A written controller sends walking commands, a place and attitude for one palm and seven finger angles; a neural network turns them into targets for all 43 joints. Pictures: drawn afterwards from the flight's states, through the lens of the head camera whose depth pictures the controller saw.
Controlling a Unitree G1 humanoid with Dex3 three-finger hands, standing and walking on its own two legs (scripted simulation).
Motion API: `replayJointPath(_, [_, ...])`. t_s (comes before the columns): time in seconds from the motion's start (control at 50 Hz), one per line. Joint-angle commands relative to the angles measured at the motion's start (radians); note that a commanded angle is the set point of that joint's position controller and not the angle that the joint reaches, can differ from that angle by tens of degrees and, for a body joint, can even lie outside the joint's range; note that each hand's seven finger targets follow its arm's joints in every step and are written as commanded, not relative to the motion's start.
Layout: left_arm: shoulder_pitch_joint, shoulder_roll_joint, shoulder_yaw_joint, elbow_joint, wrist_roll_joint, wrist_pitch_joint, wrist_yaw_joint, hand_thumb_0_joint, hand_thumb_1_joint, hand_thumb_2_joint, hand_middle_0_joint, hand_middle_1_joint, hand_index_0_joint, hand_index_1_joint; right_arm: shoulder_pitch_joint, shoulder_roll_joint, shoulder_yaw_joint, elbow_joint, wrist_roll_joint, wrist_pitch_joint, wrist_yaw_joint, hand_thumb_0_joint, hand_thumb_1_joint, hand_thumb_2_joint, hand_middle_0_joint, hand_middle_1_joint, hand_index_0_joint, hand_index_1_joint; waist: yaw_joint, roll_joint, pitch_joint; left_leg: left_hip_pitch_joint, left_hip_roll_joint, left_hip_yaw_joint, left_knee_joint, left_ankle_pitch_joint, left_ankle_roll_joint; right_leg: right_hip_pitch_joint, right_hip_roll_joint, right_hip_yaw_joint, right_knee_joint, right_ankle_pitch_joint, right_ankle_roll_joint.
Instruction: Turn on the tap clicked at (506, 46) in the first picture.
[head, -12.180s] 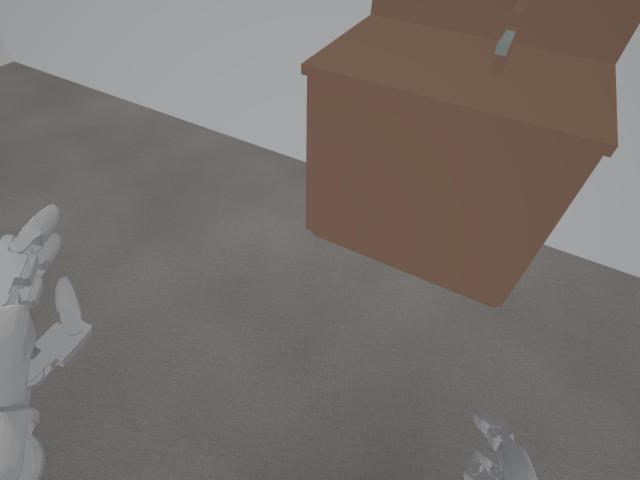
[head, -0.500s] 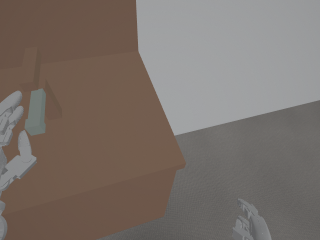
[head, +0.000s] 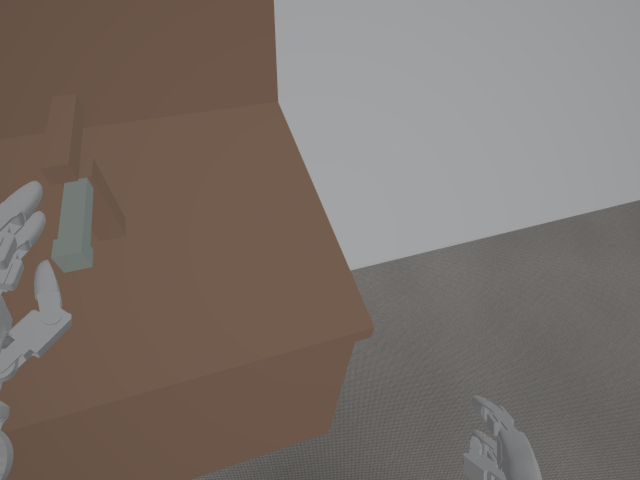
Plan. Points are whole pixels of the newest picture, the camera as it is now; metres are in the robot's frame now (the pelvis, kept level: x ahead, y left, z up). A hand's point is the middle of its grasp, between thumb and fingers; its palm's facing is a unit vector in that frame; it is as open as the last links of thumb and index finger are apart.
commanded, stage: shuffle to correct the standing spot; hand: left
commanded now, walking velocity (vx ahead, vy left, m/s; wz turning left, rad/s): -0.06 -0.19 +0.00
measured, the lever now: (73, 253) +0.31 +0.29 +0.12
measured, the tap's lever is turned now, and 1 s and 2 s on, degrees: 0 0 0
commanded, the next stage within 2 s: none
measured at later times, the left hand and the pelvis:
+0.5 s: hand (69, 325) +0.21 +0.23 +0.16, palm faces +0.33 -0.86 -0.39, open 7.4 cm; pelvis +0.00 +0.00 +0.00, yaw +1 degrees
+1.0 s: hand (74, 324) +0.21 +0.23 +0.17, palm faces +0.33 -0.85 -0.40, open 7.4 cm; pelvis +0.00 -0.01 +0.00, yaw +1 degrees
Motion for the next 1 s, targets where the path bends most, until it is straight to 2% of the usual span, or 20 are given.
replayJointPath(0.0, [-0.020, 0.152, 0.116, -0.199, -0.002, -0.062, 0.022, 0.000, 0.900, 0.900, -0.200, -0.300, -0.200, -0.300, -0.070, -0.127, -0.050, -0.159, 0.006, -0.055, -0.008, 0.000, -0.900, -0.900, 0.200, 0.300, 0.200, 0.300, -0.001, 0.079, -0.171, 0.075, 0.100, -0.080, -0.057, 0.169, 0.069, 0.041, -0.171, 0.124, -0.070, 0.224, 0.030])
replayJointPath(0.1, [-0.021, 0.168, 0.127, -0.230, -0.003, -0.067, 0.026, 0.000, 0.900, 0.900, -0.200, -0.300, -0.200, -0.300, -0.071, -0.127, -0.050, -0.160, 0.004, -0.058, -0.009, 0.000, -0.900, -0.900, 0.200, 0.300, 0.200, 0.300, -0.002, 0.092, -0.179, 0.094, 0.107, -0.087, -0.065, 0.194, 0.068, 0.032, -0.172, 0.119, -0.059, 0.234, 0.022])
replayJointPath(0.16, [-0.021, 0.163, 0.125, -0.217, -0.002, -0.069, 0.025, 0.000, 0.900, 0.900, -0.200, -0.300, -0.200, -0.300, -0.064, -0.130, -0.050, -0.161, 0.001, -0.057, -0.009, 0.000, -0.900, -0.900, 0.200, 0.300, 0.200, 0.300, 0.001, 0.101, -0.169, 0.064, 0.120, -0.102, -0.086, 0.177, 0.073, 0.049, -0.162, 0.105, -0.059, 0.200, 0.032])
replayJointPath(0.2, [-0.013, 0.167, 0.131, -0.197, -0.003, -0.063, 0.027, 0.000, 0.900, 0.900, -0.200, -0.300, -0.200, -0.300, -0.070, -0.126, -0.046, -0.158, 0.004, -0.054, -0.011, 0.000, -0.900, -0.900, 0.200, 0.300, 0.200, 0.300, -0.001, 0.092, -0.159, 0.065, 0.118, -0.098, -0.092, 0.154, 0.071, 0.041, -0.162, 0.108, -0.069, 0.187, 0.033])
replayJointPath(0.22, [-0.020, 0.149, 0.113, -0.192, -0.002, -0.065, 0.024, 0.000, 0.900, 0.900, -0.200, -0.300, -0.200, -0.300, -0.068, -0.127, -0.043, -0.156, 0.001, -0.052, -0.011, 0.000, -0.900, -0.900, 0.200, 0.300, 0.200, 0.300, -0.003, 0.083, -0.150, 0.049, 0.117, -0.095, -0.095, 0.121, 0.073, 0.041, -0.159, 0.101, -0.074, 0.167, 0.036])
replayJointPath(0.28, [-0.037, 0.149, 0.114, -0.185, -0.001, -0.062, 0.025, 0.000, 0.900, 0.900, -0.200, -0.300, -0.200, -0.300, -0.058, -0.132, -0.050, -0.157, 0.004, -0.052, -0.007, 0.000, -0.900, -0.900, 0.200, 0.300, 0.200, 0.300, -0.003, 0.057, -0.148, 0.043, 0.090, -0.081, -0.073, 0.033, 0.068, 0.028, -0.176, 0.135, -0.098, 0.138, 0.024])
replayJointPath(0.38, [-0.044, 0.152, 0.108, -0.212, -0.002, -0.063, 0.031, 0.000, 0.900, 0.900, -0.200, -0.300, -0.200, -0.300, -0.065, -0.128, -0.048, -0.158, 0.004, -0.054, -0.007, 0.000, -0.900, -0.900, 0.200, 0.300, 0.200, 0.300, -0.004, 0.060, -0.160, 0.063, 0.087, -0.081, -0.061, 0.067, 0.068, 0.017, -0.188, 0.140, -0.091, 0.159, 0.018])
replayJointPath(0.4, [-0.038, 0.164, 0.117, -0.215, -0.001, -0.061, 0.035, 0.000, 0.900, 0.900, -0.200, -0.300, -0.200, -0.300, -0.075, -0.124, -0.046, -0.154, 0.006, -0.054, -0.010, 0.000, -0.900, -0.900, 0.200, 0.300, 0.200, 0.300, -0.005, 0.071, -0.159, 0.081, 0.091, -0.083, -0.065, 0.098, 0.070, 0.008, -0.188, 0.140, -0.087, 0.178, 0.015])
replayJointPath(0.42, [-0.041, 0.143, 0.097, -0.217, -0.001, -0.063, 0.033, 0.000, 0.900, 0.900, -0.200, -0.300, -0.200, -0.300, -0.070, -0.126, -0.043, -0.153, 0.002, -0.053, -0.010, 0.000, -0.900, -0.900, 0.200, 0.300, 0.200, 0.300, -0.006, 0.080, -0.155, 0.070, 0.093, -0.087, -0.070, 0.106, 0.071, 0.012, -0.182, 0.129, -0.083, 0.176, 0.016])
replayJointPath(0.46, [-0.041, 0.159, 0.114, -0.212, 0.000, -0.064, 0.033, 0.000, 0.900, 0.900, -0.200, -0.300, -0.200, -0.300, -0.070, -0.128, -0.047, -0.156, 0.003, -0.055, -0.009, 0.000, -0.900, -0.900, 0.200, 0.300, 0.200, 0.300, -0.001, 0.077, -0.155, 0.063, 0.104, -0.097, -0.080, 0.117, 0.072, 0.025, -0.176, 0.126, -0.078, 0.178, 0.023])
replayJointPath(0.5, [-0.036, 0.165, 0.120, -0.218, 0.000, -0.063, 0.036, 0.000, 0.900, 0.900, -0.200, -0.300, -0.200, -0.300, -0.077, -0.125, -0.044, -0.153, 0.005, -0.053, -0.010, 0.000, -0.900, -0.900, 0.200, 0.300, 0.200, 0.300, -0.004, 0.108, -0.161, 0.073, 0.110, -0.103, -0.092, 0.148, 0.071, 0.032, -0.173, 0.120, -0.072, 0.188, 0.022])
replayJointPath(0.52, [-0.022, 0.159, 0.118, -0.203, 0.000, -0.064, 0.035, 0.000, 0.900, 0.900, -0.200, -0.300, -0.200, -0.300, -0.071, -0.124, -0.040, -0.152, 0.000, -0.050, -0.010, 0.000, -0.900, -0.900, 0.200, 0.300, 0.200, 0.300, -0.002, 0.088, -0.163, 0.065, 0.117, -0.105, -0.094, 0.162, 0.076, 0.045, -0.165, 0.106, -0.071, 0.191, 0.032])
replayJointPath(0.56, [-0.020, 0.164, 0.126, -0.201, -0.002, -0.063, 0.031, 0.000, 0.900, 0.900, -0.200, -0.300, -0.200, -0.300, -0.067, -0.127, -0.047, -0.156, 0.002, -0.051, -0.010, 0.000, -0.900, -0.900, 0.200, 0.300, 0.200, 0.300, 0.001, 0.077, -0.172, 0.069, 0.114, -0.090, -0.073, 0.173, 0.074, 0.053, -0.173, 0.116, -0.080, 0.214, 0.040])
replayJointPath(0.6, [-0.015, 0.148, 0.109, -0.196, -0.005, -0.056, 0.030, 0.000, 0.900, 0.900, -0.200, -0.300, -0.200, -0.300, -0.071, -0.125, -0.046, -0.155, 0.008, -0.050, -0.008, 0.000, -0.900, -0.900, 0.200, 0.300, 0.200, 0.300, -0.005, 0.074, -0.166, 0.083, 0.102, -0.086, -0.066, 0.175, 0.066, 0.038, -0.180, 0.128, -0.080, 0.229, 0.023])
replayJointPath(0.72, [-0.019, 0.153, 0.110, -0.195, -0.006, -0.054, 0.036, 0.000, 0.900, 0.900, -0.200, -0.300, -0.200, -0.300, -0.066, -0.126, -0.042, -0.153, 0.006, -0.045, -0.008, 0.000, -0.900, -0.900, 0.200, 0.300, 0.200, 0.300, -0.006, 0.038, -0.164, 0.069, 0.086, -0.072, -0.049, 0.104, 0.066, 0.021, -0.195, 0.138, -0.094, 0.185, 0.016])
replayJointPath(0.76, [-0.024, 0.160, 0.115, -0.212, -0.006, -0.056, 0.036, 0.000, 0.900, 0.900, -0.200, -0.300, -0.200, -0.300, -0.069, -0.126, -0.045, -0.159, 0.005, -0.048, -0.008, 0.000, -0.900, -0.900, 0.200, 0.300, 0.200, 0.300, -0.005, 0.055, -0.159, 0.074, 0.085, -0.075, -0.048, 0.098, 0.066, 0.009, -0.198, 0.150, -0.096, 0.187, 0.017])
replayJointPath(0.78, [-0.026, 0.156, 0.114, -0.206, -0.007, -0.056, 0.036, 0.000, 0.900, 0.900, -0.200, -0.300, -0.200, -0.300, -0.065, -0.127, -0.046, -0.157, 0.006, -0.048, -0.008, 0.000, -0.900, -0.900, 0.200, 0.300, 0.200, 0.300, -0.004, 0.043, -0.163, 0.070, 0.083, -0.077, -0.047, 0.102, 0.065, 0.016, -0.199, 0.151, -0.094, 0.185, 0.017])
replayJointPath(0.9, [-0.030, 0.166, 0.118, -0.213, -0.003, -0.057, 0.039, 0.000, 0.900, 0.900, -0.200, -0.300, -0.200, -0.300, -0.081, -0.122, -0.041, -0.156, 0.007, -0.049, -0.012, 0.000, -0.900, -0.900, 0.200, 0.300, 0.200, 0.300, -0.004, 0.088, -0.152, 0.080, 0.105, -0.092, -0.084, 0.128, 0.071, 0.018, -0.181, 0.134, -0.085, 0.188, 0.025])
replayJointPath(0.98, [-0.027, 0.155, 0.113, -0.193, -0.003, -0.055, 0.035, 0.000, 0.900, 0.900, -0.200, -0.300, -0.200, -0.300, -0.068, -0.127, -0.044, -0.159, 0.006, -0.048, -0.007, 0.000, -0.900, -0.900, 0.200, 0.300, 0.200, 0.300, -0.001, 0.062, -0.158, 0.066, 0.105, -0.089, -0.074, 0.136, 0.070, 0.040, -0.180, 0.133, -0.091, 0.199, 0.035])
